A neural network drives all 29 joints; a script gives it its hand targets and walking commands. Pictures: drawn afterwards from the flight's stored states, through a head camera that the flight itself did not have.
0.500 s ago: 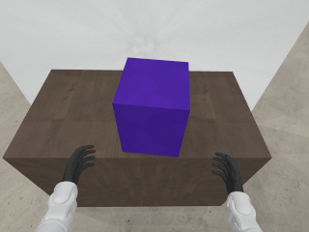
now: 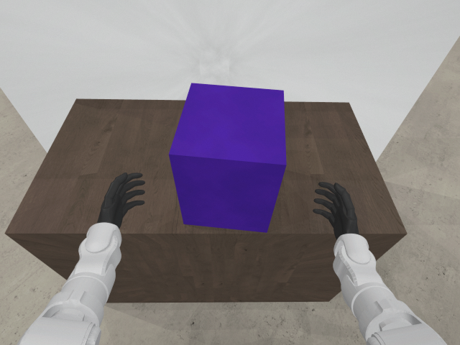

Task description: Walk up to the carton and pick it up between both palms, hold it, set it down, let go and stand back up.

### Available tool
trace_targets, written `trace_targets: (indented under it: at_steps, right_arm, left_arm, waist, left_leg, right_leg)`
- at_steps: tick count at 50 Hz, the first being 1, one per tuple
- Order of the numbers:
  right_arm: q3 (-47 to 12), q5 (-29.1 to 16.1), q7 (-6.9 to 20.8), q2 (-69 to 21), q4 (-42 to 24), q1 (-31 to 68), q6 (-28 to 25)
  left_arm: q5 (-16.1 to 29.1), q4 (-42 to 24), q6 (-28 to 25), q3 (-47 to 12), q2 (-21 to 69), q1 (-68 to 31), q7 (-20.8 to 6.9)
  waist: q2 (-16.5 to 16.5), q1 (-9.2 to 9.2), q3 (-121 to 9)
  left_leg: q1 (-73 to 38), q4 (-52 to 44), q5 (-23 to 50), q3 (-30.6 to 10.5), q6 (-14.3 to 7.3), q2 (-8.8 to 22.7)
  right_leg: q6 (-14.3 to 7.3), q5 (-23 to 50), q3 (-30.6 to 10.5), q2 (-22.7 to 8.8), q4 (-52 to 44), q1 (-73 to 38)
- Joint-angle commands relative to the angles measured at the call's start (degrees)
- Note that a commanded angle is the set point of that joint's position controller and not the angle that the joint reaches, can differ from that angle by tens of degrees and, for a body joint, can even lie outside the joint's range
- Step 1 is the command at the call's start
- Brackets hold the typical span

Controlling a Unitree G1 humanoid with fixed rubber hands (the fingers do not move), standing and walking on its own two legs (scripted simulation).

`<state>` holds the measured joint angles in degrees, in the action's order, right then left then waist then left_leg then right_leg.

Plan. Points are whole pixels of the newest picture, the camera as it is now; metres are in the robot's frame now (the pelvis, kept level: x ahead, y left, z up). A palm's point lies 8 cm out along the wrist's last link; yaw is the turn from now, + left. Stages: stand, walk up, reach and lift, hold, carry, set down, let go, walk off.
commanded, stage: reach and lift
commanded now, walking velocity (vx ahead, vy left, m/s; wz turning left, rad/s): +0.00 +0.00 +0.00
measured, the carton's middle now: (230, 161) +0.49 +0.02 -0.01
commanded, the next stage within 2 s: none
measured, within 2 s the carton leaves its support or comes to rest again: neither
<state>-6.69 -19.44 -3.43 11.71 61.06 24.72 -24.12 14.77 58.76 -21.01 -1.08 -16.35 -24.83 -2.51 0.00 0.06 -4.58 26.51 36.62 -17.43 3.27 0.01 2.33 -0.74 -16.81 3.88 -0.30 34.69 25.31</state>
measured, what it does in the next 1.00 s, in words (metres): stands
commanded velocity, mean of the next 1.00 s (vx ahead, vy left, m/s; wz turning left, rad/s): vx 0.00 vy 0.00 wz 0.00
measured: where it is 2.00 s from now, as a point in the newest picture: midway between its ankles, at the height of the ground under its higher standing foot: outside the picture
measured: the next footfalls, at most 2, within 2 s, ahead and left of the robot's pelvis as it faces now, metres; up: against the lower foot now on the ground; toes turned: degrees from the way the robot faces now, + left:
none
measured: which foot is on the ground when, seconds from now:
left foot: down 0.00-1.00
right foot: down 0.00-1.00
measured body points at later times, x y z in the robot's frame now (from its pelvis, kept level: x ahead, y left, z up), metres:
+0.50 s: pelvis +0.00 -0.01 +0.00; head +0.03 +0.00 +0.45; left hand +0.42 +0.22 +0.07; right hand +0.41 -0.21 +0.07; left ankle +0.01 +0.11 -0.73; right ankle +0.00 -0.11 -0.73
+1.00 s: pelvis +0.00 -0.01 +0.00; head +0.05 +0.01 +0.45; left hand +0.47 +0.22 +0.12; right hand +0.47 -0.21 +0.13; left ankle +0.01 +0.11 -0.73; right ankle +0.00 -0.11 -0.73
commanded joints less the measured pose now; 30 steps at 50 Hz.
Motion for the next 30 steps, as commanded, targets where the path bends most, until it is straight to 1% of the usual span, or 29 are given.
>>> trace_targets:
  at_steps: [1, 2, 3, 4, 5, 6, 7, 8, 9, 10, 12, 14, 17, 22, 30]
  right_arm:
    - [1.7, -0.8, -0.4, 8.3, -9.3, 19.4, -1.5]
    - [1.9, -0.4, -0.3, 8.6, -8.8, 20.2, -0.3]
    - [2.0, -0.5, -0.2, 8.3, -8.7, 23.8, 1.5]
    - [2.3, -0.7, -0.1, 8.3, -9.0, 24.6, 2.7]
    - [2.3, -0.7, 0.1, 7.9, -10.0, 25.5, 3.7]
    - [1.5, -0.8, 0.2, 7.8, -8.7, 25.1, 4.7]
    - [1.2, -1.2, 0.3, 7.4, -7.2, 24.5, 5.6]
    - [3.8, -2.3, 0.1, 7.8, -4.5, 27.0, 5.0]
    - [2.2, -2.7, 0.2, 8.9, -3.2, 27.4, 4.6]
    - [1.5, -3.5, 0.1, 9.3, -1.8, 27.6, 4.3]
    - [-0.1, -4.7, -0.2, 9.9, -0.6, 29.5, 4.2]
    - [-0.9, -5.4, -0.5, 10.2, 0.0, 31.8, 4.4]
    - [-1.2, -5.8, -0.7, 10.7, 0.0, 35.6, 5.2]
    - [-1.3, -6.0, -0.8, 11.8, -0.2, 41.7, 7.5]
    - [-2.0, -7.2, -0.5, 13.9, 2.8, 48.9, 10.6]
  left_arm:
    - [0.2, -8.4, -0.6, 2.7, -9.6, -18.8, -0.3]
    - [0.5, -7.2, 0.1, 2.2, -9.6, -19.9, -0.2]
    - [1.2, -5.8, 1.1, 1.5, -10.3, -24.3, 0.0]
    - [2.9, -6.1, 1.7, 0.3, -9.3, -25.3, 0.3]
    - [3.5, -6.8, 1.9, -0.8, -9.9, -27.1, 0.6]
    - [4.1, -5.0, 2.1, -1.5, -9.8, -27.5, 0.6]
    - [3.6, -3.2, 2.6, -1.6, -8.8, -27.3, 0.6]
    - [1.8, -4.3, 1.5, -1.8, -8.8, -32.6, 1.6]
    - [1.6, -1.9, 1.4, -2.2, -8.4, -31.4, 1.8]
    - [1.0, -1.3, 1.4, -1.1, -8.7, -31.4, 1.7]
    - [0.3, 1.3, 1.8, 0.0, -9.6, -32.6, 1.1]
    - [-0.1, 3.5, 2.2, 0.7, -10.2, -34.7, 0.8]
    - [0.3, 6.2, 2.5, 0.4, -10.5, -38.6, 0.9]
    - [2.6, 9.3, 2.9, -1.8, -10.8, -45.2, 1.4]
    - [4.8, 11.6, 4.4, -4.2, -12.0, -52.6, 1.7]
  waist:
    - [-0.8, 0.44, -23.5]
    - [-0.5, -0.08, -23.3]
    - [-0.1, -0.22, -22.2]
    - [0.7, -0.58, -21.2]
    - [-0.7, -0.80, -21.4]
    - [-0.4, -0.70, -21.3]
    - [-1.3, -0.88, -21.4]
    - [-5.1, -0.59, -29.9]
    - [-6.1, -0.80, -29.3]
    - [-5.3, -0.60, -29.8]
    - [-3.3, -0.40, -30.1]
    - [-1.5, -0.10, -29.6]
    - [-0.2, 0.14, -29.2]
    - [-0.2, 0.04, -31.5]
    - [-1.3, -0.40, -37.1]
  left_leg:
    - [-16.5, -1.4, 26.3, -3.4, 2.8, -2.4]
    - [-15.7, -2.0, 23.7, -3.0, 2.5, -2.3]
    - [-14.2, -2.9, 19.4, -2.6, 2.1, -2.3]
    - [-13.7, -3.5, 17.2, -3.1, 1.8, -2.1]
    - [-13.4, -3.6, 16.2, -3.1, 1.7, -2.1]
    - [-13.3, -3.3, 17.1, -2.9, 1.7, -2.3]
    - [-14.0, -3.6, 18.1, -3.3, 1.6, -2.1]
    - [-14.8, -2.3, 22.2, -3.0, 3.6, -1.4]
    - [-17.1, -1.2, 25.8, -3.1, 4.6, -1.2]
    - [-17.7, -0.5, 28.1, -3.2, 4.6, -1.4]
    - [-16.3, -0.5, 29.3, -2.7, 3.8, -2.1]
    - [-13.8, -1.2, 27.6, -2.3, 3.1, -2.5]
    - [-11.4, -2.5, 24.1, -1.9, 2.4, -2.7]
    - [-9.9, -3.0, 21.3, -1.7, 2.2, -2.4]
    - [-9.6, -1.8, 23.6, -1.7, 2.6, -2.0]
  right_leg:
    - [0.7, 15.9, -2.7, 2.2, -5.3, -5.1]
    - [0.5, 12.3, -2.2, 2.4, -6.2, -4.0]
    - [0.5, 8.3, -2.3, 1.9, -6.9, -1.7]
    - [0.5, 6.1, -2.1, 1.9, -7.1, -0.6]
    - [0.3, 6.1, -2.4, 1.6, -7.0, 0.0]
    - [0.4, 6.8, -2.5, 1.3, -7.1, 0.7]
    - [0.2, 7.6, -2.6, 1.2, -7.3, 1.2]
    - [-0.6, 11.1, -1.7, 1.1, -7.3, 2.0]
    - [-0.9, 14.7, -1.4, 1.8, -6.4, 1.3]
    - [-0.5, 16.1, -1.6, 1.9, -6.8, 1.0]
    - [0.6, 19.1, -2.1, 1.7, -7.0, -1.3]
    - [1.5, 20.0, -2.4, 1.4, -6.8, -3.2]
    - [1.8, 18.3, -2.5, 1.2, -6.7, -3.8]
    - [1.6, 16.0, -2.1, 1.2, -6.3, -1.9]
    - [1.6, 18.6, -1.5, 1.6, -5.5, 0.4]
